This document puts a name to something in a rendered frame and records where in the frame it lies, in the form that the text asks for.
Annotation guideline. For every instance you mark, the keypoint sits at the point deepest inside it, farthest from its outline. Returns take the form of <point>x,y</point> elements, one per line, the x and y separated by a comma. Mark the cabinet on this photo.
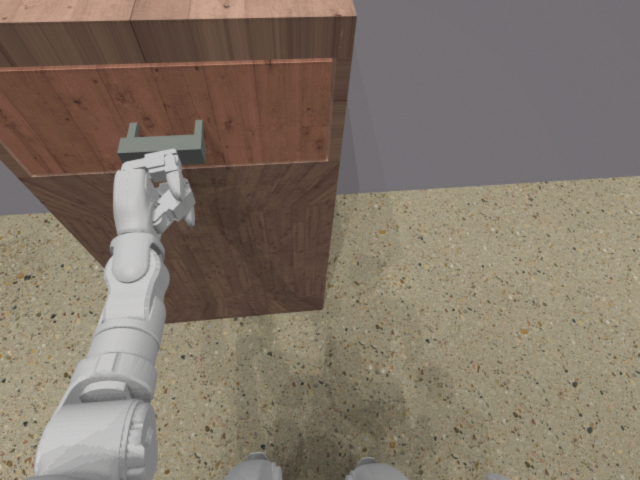
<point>261,240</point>

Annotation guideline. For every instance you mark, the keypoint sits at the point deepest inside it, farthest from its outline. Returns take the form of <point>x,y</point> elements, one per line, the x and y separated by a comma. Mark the handle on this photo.
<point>191,149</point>

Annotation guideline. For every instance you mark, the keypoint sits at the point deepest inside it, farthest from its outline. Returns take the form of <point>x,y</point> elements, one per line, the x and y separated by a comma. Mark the robot left upper arm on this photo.
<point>107,440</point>

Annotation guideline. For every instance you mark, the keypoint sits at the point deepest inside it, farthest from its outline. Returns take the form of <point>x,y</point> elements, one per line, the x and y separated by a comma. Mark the left robot forearm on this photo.
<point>120,363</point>

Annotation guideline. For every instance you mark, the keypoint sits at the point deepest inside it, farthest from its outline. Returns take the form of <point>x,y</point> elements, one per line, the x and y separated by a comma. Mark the left robot hand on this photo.
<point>135,197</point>

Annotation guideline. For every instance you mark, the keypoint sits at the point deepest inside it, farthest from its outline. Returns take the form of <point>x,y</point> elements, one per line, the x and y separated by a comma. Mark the robot right shin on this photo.
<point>367,460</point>

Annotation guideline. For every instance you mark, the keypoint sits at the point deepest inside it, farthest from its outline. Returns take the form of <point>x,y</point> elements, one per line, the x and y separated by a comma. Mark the drawer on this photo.
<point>69,119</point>

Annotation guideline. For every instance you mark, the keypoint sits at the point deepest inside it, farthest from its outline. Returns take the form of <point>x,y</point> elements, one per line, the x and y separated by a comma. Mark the robot left thigh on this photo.
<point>258,469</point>

